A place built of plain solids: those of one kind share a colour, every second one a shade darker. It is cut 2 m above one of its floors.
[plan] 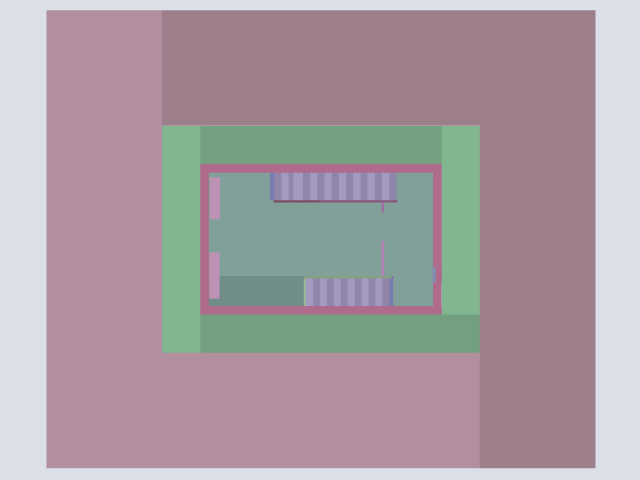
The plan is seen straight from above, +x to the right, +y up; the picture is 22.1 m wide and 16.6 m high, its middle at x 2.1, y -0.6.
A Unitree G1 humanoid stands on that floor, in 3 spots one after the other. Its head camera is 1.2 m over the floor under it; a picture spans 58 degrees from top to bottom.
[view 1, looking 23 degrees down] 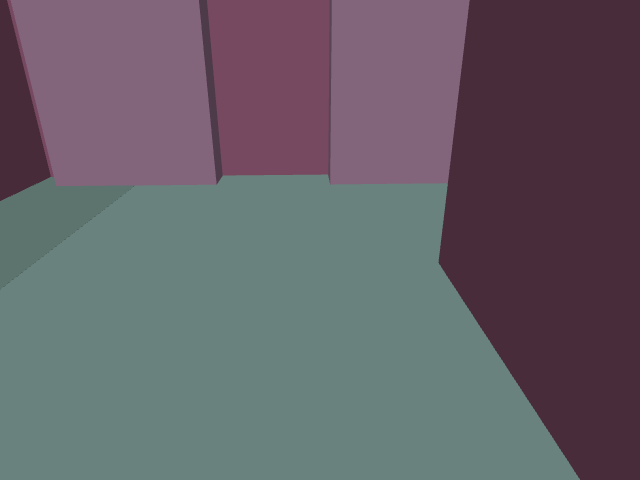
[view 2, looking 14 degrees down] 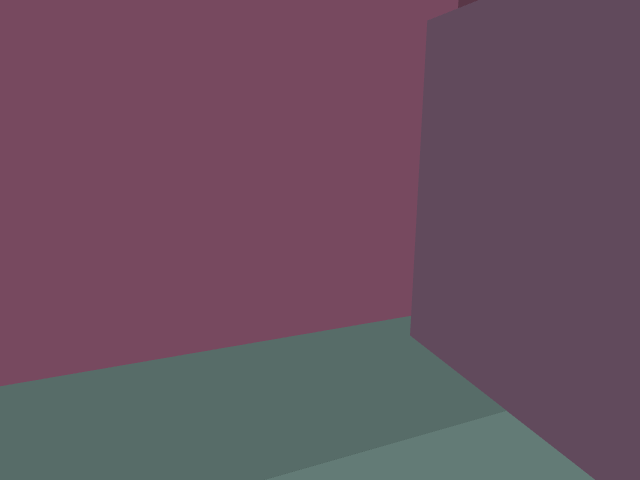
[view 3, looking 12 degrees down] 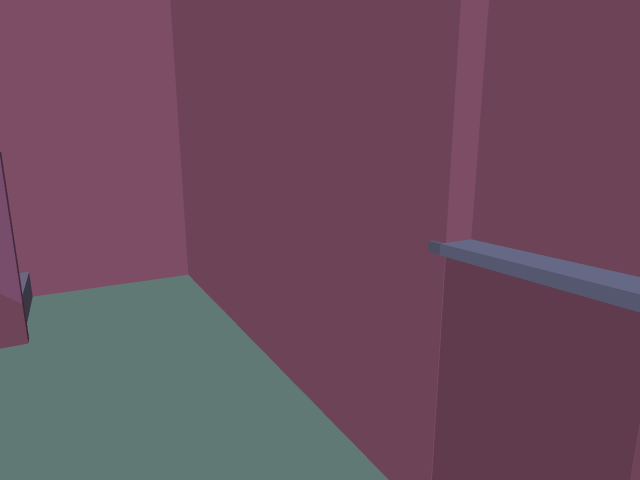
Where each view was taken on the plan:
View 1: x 2.92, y -0.14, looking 178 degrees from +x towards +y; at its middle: floor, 3.07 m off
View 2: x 0.00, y -0.58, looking -111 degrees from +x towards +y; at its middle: wall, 2.54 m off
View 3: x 5.10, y -2.40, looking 60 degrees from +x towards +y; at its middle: wall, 1.87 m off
